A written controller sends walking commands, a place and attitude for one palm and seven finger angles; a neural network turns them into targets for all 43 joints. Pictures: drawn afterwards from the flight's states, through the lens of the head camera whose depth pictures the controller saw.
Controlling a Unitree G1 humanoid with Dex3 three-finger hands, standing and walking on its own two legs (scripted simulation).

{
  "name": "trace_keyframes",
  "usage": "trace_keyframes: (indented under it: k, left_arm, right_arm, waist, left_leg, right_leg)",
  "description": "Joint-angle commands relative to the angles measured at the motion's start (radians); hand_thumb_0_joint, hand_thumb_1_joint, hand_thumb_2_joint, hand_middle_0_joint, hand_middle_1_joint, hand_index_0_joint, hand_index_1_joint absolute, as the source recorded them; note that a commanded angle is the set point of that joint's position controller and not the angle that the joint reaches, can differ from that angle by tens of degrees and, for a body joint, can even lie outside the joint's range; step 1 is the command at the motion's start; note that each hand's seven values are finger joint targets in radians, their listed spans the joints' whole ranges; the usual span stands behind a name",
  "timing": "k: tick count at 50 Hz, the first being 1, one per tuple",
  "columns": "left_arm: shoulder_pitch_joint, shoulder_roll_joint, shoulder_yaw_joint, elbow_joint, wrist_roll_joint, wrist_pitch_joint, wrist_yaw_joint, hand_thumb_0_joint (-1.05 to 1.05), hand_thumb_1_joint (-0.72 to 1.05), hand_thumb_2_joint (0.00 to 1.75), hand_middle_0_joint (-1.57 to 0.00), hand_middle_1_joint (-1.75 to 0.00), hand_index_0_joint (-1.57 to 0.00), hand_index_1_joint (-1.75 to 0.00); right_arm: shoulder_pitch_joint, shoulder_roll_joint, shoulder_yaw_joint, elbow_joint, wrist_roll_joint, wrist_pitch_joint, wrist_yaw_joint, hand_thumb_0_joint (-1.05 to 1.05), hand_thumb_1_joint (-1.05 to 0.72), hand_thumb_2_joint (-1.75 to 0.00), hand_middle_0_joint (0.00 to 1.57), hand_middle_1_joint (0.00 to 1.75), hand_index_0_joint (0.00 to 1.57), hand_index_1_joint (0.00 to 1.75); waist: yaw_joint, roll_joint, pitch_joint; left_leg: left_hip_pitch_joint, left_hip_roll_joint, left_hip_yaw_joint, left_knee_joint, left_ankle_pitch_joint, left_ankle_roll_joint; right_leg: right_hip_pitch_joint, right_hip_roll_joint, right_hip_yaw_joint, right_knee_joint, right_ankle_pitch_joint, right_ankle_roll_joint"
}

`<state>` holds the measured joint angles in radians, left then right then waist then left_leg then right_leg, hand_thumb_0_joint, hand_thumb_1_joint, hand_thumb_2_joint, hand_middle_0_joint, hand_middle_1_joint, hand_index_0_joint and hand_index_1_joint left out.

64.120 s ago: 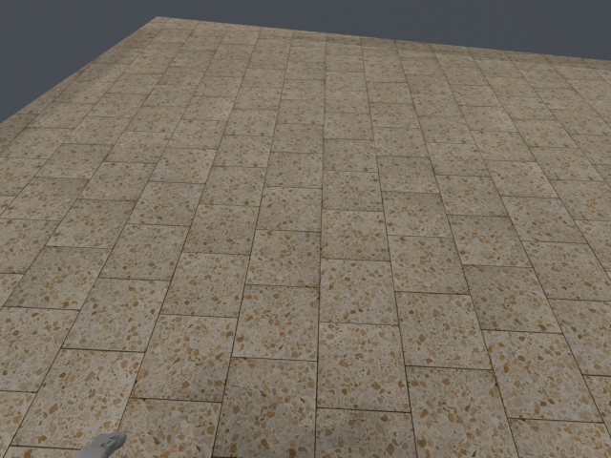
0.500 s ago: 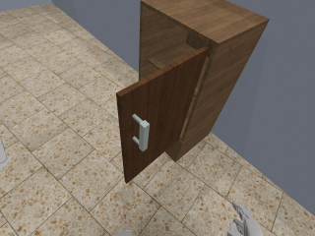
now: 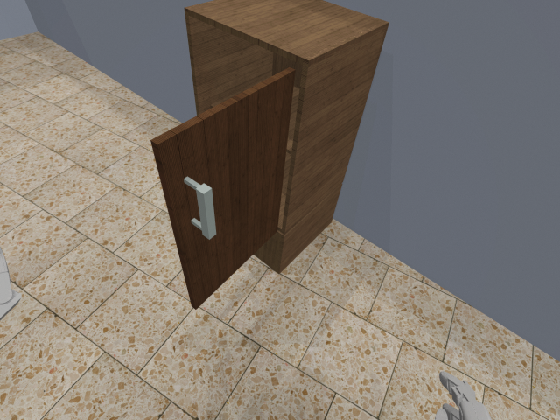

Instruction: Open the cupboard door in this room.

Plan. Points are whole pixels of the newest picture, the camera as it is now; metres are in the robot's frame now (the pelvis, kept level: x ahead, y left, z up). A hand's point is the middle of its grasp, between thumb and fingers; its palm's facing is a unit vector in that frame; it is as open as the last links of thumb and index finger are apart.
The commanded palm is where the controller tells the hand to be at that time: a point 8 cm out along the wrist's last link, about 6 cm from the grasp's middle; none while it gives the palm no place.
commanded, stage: stop stepping back and stand still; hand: left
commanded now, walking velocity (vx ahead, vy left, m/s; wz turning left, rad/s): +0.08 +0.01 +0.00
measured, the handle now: (199, 208) +0.52 +0.18 -0.04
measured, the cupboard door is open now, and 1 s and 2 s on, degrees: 93 93 93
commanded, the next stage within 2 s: let the arm hang, fingers relaxed in 0.54 s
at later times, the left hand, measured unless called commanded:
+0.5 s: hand out of the picture +0.12 +0.28 +0.17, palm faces +0.51 -0.76 -0.40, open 7.5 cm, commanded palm +0.05 +0.30 +0.18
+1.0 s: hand out of the picture -0.05 +0.18 -0.17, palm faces +0.14 -0.97 -0.18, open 6.9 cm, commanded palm none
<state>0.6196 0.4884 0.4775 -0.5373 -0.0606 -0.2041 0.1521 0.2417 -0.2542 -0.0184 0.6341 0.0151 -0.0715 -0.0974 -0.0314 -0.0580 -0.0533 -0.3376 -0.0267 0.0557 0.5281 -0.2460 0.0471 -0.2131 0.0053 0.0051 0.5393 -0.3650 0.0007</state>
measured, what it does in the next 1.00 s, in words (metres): steps on the spot: left foot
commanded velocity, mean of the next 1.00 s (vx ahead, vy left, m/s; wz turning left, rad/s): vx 0.10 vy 0.00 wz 0.00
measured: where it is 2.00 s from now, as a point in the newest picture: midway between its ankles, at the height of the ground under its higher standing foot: outside the picture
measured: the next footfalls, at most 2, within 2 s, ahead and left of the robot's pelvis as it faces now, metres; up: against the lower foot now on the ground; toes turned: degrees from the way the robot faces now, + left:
left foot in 0.40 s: -0.02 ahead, +0.14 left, +0.00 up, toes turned +8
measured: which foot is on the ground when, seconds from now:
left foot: down 0.00-0.18, up 0.20-0.38, down 0.40-1.00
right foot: down 0.00-1.00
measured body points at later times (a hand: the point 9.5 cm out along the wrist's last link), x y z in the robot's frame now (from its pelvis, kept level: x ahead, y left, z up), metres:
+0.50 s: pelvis -0.08 +0.00 +0.00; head -0.10 +0.01 +0.45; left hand +0.09 +0.32 +0.19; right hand +0.07 -0.23 -0.09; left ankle -0.05 +0.13 -0.73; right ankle -0.06 -0.10 -0.71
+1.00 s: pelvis -0.08 -0.01 +0.00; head -0.07 +0.01 +0.45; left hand -0.05 +0.23 -0.15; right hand -0.04 -0.24 -0.14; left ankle -0.06 +0.13 -0.73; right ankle -0.04 -0.09 -0.73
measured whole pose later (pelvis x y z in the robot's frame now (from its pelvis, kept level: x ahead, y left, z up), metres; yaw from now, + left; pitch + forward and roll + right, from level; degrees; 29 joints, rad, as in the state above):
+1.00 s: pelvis -0.08 -0.01 +0.00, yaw +5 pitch -1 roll +0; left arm 0.31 0.19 0.05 0.85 0.01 0.03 0.02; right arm 0.30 -0.17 0.01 0.94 -0.04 0.04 0.00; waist 0.00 -0.05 0.04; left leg -0.30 0.06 0.02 0.56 -0.24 -0.03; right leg -0.28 0.00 -0.15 0.54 -0.24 -0.06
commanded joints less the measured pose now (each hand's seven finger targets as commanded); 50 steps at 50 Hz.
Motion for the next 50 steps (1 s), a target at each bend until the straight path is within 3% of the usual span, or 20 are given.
trace_keyframes:
  k: [1, 4, 7, 10, 13, 18, 20, 21, 24, 27, 29, 31, 32, 33, 38, 40, 42, 44, 46, 50]
  left_arm:
    - [-0.041, 0.129, 0.064, -0.175, 0.009, -0.041, 0.024, 0.0, 0.9, 0.9, -0.2, -0.3, -0.2, -0.3]
    - [-0.125, 0.142, 0.066, -0.257, 0.021, -0.059, 0.021, 0.0, 0.9, 0.9, -0.2, -0.3, -0.2, -0.3]
    - [-0.076, 0.126, 0.074, -0.213, 0.028, -0.056, 0.023, 0.0, 0.9, 0.9, -0.2, -0.3, -0.2, -0.3]
    - [-0.101, 0.143, 0.088, -0.174, 0.03, -0.058, 0.026, 0.0, 0.9, 0.9, -0.2, -0.3, -0.2, -0.3]
    - [-0.202, 0.122, 0.077, -0.097, 0.036, -0.073, 0.02, 0.0, 0.9, 0.9, -0.2, -0.3, -0.2, -0.3]
    - [-0.255, 0.058, -0.005, -0.031, 0.041, -0.067, 0.022, 0.0, 0.9, 0.9, -0.2, -0.3, -0.2, -0.3]
    - [-0.262, 0.057, 0.005, -0.119, 0.04, -0.082, 0.027, 0.0, 0.9, 0.9, -0.2, -0.3, -0.2, -0.3]
    - [-0.283, 0.09, 0.03, -0.154, 0.052, -0.084, 0.031, 0.0, 0.9, 0.9, -0.2, -0.3, -0.2, -0.3]
    - [-0.201, 0.133, 0.074, -0.162, 0.048, -0.073, 0.02, 0.0, 0.9, 0.9, -0.2, -0.3, -0.2, -0.3]
    - [-0.143, 0.093, 0.044, -0.195, 0.048, -0.059, 0.023, 0.0, 0.9, 0.9, -0.2, -0.3, -0.2, -0.3]
    - [-0.129, 0.113, 0.059, -0.187, 0.049, -0.056, 0.022, 0.0, 0.9, 0.9, -0.2, -0.3, -0.2, -0.3]
    - [-0.157, 0.153, 0.092, -0.159, 0.04, -0.047, 0.025, 0.0, 0.9, 0.9, -0.2, -0.3, -0.2, -0.3]
    - [-0.156, -0.073, -0.323, 0.618, 0.136, 0.139, -0.115, 0.0, 0.9, 0.9, -0.2, -0.3, -0.2, -0.3]
    - [-0.153, -0.119, -0.313, 0.66, 0.118, 0.185, -0.131, 0.0, 0.9, 0.9, -0.2, -0.3, -0.2, -0.3]
    - [-0.293, -0.154, -0.372, 0.812, 0.097, 0.21, -0.133, 0.0, 0.9, 0.9, -0.2, -0.3, -0.2, -0.3]
    - [-0.317, -0.15, -0.393, 0.926, 0.088, 0.212, -0.14, 0.0, 0.9, 0.9, -0.2, -0.3, -0.2, -0.3]
    - [-0.311, -0.18, -0.409, 1.022, 0.082, 0.213, -0.145, 0.0, 0.9, 0.9, -0.2, -0.3, -0.2, -0.3]
    - [-0.313, -0.155, -0.411, 1.126, 0.089, 0.208, -0.143, 0.0, 0.9, 0.9, -0.2, -0.3, -0.2, -0.3]
    - [-0.324, -0.14, -0.419, 1.247, 0.079, 0.199, -0.143, 0.0, 0.9, 0.9, -0.2, -0.3, -0.2, -0.3]
    - [-0.301, -0.183, -0.419, 1.385, 0.075, 0.189, -0.136, 0.0, 0.9, 0.9, -0.2, -0.3, -0.2, -0.3]
  right_arm:
    - [-0.095, -0.112, -0.018, -0.17, -0.011, -0.087, 0.0, 0.0, -0.9, -0.9, 0.2, 0.3, 0.2, 0.3]
    - [-0.12, -0.117, -0.016, -0.163, -0.018, -0.113, 0.003, 0.0, -0.9, -0.9, 0.2, 0.3, 0.2, 0.3]
    - [-0.137, -0.104, -0.016, -0.173, -0.021, -0.105, 0.006, 0.0, -0.9, -0.9, 0.2, 0.3, 0.2, 0.3]
    - [-0.117, -0.084, -0.037, -0.14, -0.025, -0.069, 0.004, 0.0, -0.9, -0.9, 0.2, 0.3, 0.2, 0.3]
    - [-0.083, -0.073, -0.021, -0.119, -0.031, -0.07, 0.009, 0.0, -0.9, -0.9, 0.2, 0.3, 0.2, 0.3]
    - [-0.076, -0.066, -0.008, -0.121, -0.023, -0.094, -0.026, 0.0, -0.9, -0.9, 0.2, 0.3, 0.2, 0.3]
    - [-0.067, -0.094, -0.011, -0.147, -0.018, -0.11, -0.022, 0.0, -0.9, -0.9, 0.2, 0.3, 0.2, 0.3]
    - [-0.073, -0.075, -0.009, -0.154, -0.02, -0.12, -0.015, 0.0, -0.9, -0.9, 0.2, 0.3, 0.2, 0.3]
    - [-0.081, -0.066, -0.011, -0.126, -0.027, -0.134, 0.004, 0.0, -0.9, -0.9, 0.2, 0.3, 0.2, 0.3]
    - [-0.095, -0.074, -0.004, -0.129, -0.022, -0.14, 0.015, 0.0, -0.9, -0.9, 0.2, 0.3, 0.2, 0.3]
    - [-0.107, -0.076, -0.004, -0.14, -0.027, -0.13, 0.017, 0.0, -0.9, -0.9, 0.2, 0.3, 0.2, 0.3]
    - [-0.106, -0.055, -0.01, -0.144, -0.026, -0.112, 0.02, 0.0, -0.9, -0.9, 0.2, 0.3, 0.2, 0.3]
    - [-0.111, -0.15, -0.062, 0.053, -0.025, -0.087, 0.109, 0.0, -0.9, -0.9, 0.2, 0.3, 0.2, 0.3]
    - [-0.029, -0.07, -0.052, 0.055, -0.017, -0.026, 0.108, 0.0, -0.9, -0.9, 0.2, 0.3, 0.2, 0.3]
    - [0.058, -0.033, -0.02, 0.062, -0.04, 0.065, 0.115, 0.0, -0.9, -0.9, 0.2, 0.3, 0.2, 0.3]
    - [0.069, -0.055, -0.022, 0.087, -0.048, 0.074, 0.116, 0.0, -0.9, -0.9, 0.2, 0.3, 0.2, 0.3]
    - [0.003, -0.123, -0.019, 0.103, -0.064, 0.061, 0.104, 0.0, -0.9, -0.9, 0.2, 0.3, 0.2, 0.3]
    - [-0.06, -0.105, -0.008, 0.126, -0.06, 0.068, 0.096, 0.0, -0.9, -0.9, 0.2, 0.3, 0.2, 0.3]
    - [-0.011, -0.044, 0.004, 0.196, -0.049, 0.071, 0.092, 0.0, -0.9, -0.9, 0.2, 0.3, 0.2, 0.3]
    - [0.05, -0.014, 0.002, 0.278, -0.048, 0.073, 0.082, 0.0, -0.9, -0.9, 0.2, 0.3, 0.2, 0.3]
  waist:
    - [0.018, 0.263, -0.094]
    - [0.028, 0.218, -0.042]
    - [0.022, 0.138, 0.027]
    - [0.024, -0.12, 0.086]
    - [-0.004, -0.049, 0.077]
    - [0.0, 0.075, 0.087]
    - [0.002, 0.354, 0.07]
    - [0.002, 0.307, 0.059]
    - [0.018, 0.181, 0.025]
    - [0.026, 0.266, 0.023]
    - [0.024, 0.182, 0.039]
    - [0.023, -0.112, 0.041]
    - [0.006, -0.065, 0.069]
    - [0.017, -0.075, -0.009]
    - [-0.009, -0.201, 0.054]
    - [-0.013, -0.126, 0.075]
    - [0.031, 0.104, 0.08]
    - [0.061, 0.077, 0.076]
    - [0.03, 0.138, 0.074]
    - [0.027, 0.234, 0.01]
  left_leg:
    - [0.222, 0.208, -0.233, -0.144, 0.546, 0.021]
    - [0.027, 0.211, -0.25, -0.25, 0.058, 0.038]
    - [-0.114, 0.112, -0.162, -0.216, -0.317, -0.004]
    - [-0.094, 0.016, -0.052, 0.401, -0.173, -0.052]
    - [-0.155, 0.092, -0.079, 0.407, -0.111, -0.037]
    - [0.148, 0.063, -0.01, -0.067, -0.199, 0.0]
    - [0.186, 0.307, -0.428, -0.286, -0.355, 0.11]
    - [0.169, 0.368, -0.493, -0.324, -0.264, 0.152]
    - [0.079, 0.332, -0.35, -0.267, -0.138, 0.142]
    - [-0.008, 0.252, -0.161, -0.18, -0.072, 0.072]
    - [-0.124, 0.161, -0.068, -0.061, -0.179, 0.017]
    - [-0.193, 0.037, 0.003, 0.285, -0.213, -0.035]
    - [-0.265, 0.112, -0.052, 0.471, -0.314, -0.037]
    - [-0.197, 0.113, -0.093, 0.488, -0.347, -0.048]
    - [-0.025, 0.036, 0.012, 0.177, -0.158, -0.045]
    - [0.095, 0.069, -0.057, 0.008, 0.064, -0.02]
    - [0.003, 0.234, -0.264, -0.114, 0.14, 0.059]
    - [-0.129, 0.167, -0.185, -0.129, -0.082, 0.018]
    - [-0.011, 0.097, -0.083, -0.068, -0.051, -0.027]
    - [0.058, 0.126, -0.091, -0.125, -0.021, -0.022]
  right_leg:
    - [-0.081, -0.016, -0.026, 0.017, 0.068, 0.018]
    - [0.043, -0.01, -0.018, 0.002, 0.008, 0.013]
    - [0.061, -0.039, 0.03, -0.145, -0.107, -0.031]
    - [-0.234, -0.338, 0.468, -0.423, -0.544, -0.207]
    - [-0.175, -0.312, 0.297, -0.333, -0.265, -0.186]
    - [-0.278, -0.154, 0.102, -0.156, -0.321, -0.096]
    - [-0.347, 0.0, -0.033, 0.205, -0.127, -0.011]
    - [-0.36, 0.008, -0.059, 0.357, -0.134, 0.006]
    - [-0.229, -0.033, -0.022, 0.319, -0.111, 0.009]
    - [-0.015, -0.008, -0.093, 0.058, 0.016, 0.012]
    - [0.087, -0.041, 0.003, -0.096, 0.051, -0.024]
    - [0.018, -0.299, 0.422, -0.308, -0.091, -0.156]
    - [-0.077, -0.435, 0.314, -0.186, 0.335, -0.191]
    - [-0.067, -0.37, 0.282, -0.158, 0.274, -0.202]
    - [-0.1, -0.214, 0.023, -0.097, 0.344, -0.14]
    - [-0.172, -0.176, 0.006, -0.047, 0.206, -0.078]
    - [-0.131, -0.08, -0.04, 0.001, 0.08, -0.009]
    - [0.022, -0.087, 0.028, -0.107, 0.017, -0.02]
    - [-0.049, -0.146, 0.091, -0.191, -0.025, -0.062]
    - [0.012, -0.126, 0.037, -0.216, 0.081, -0.054]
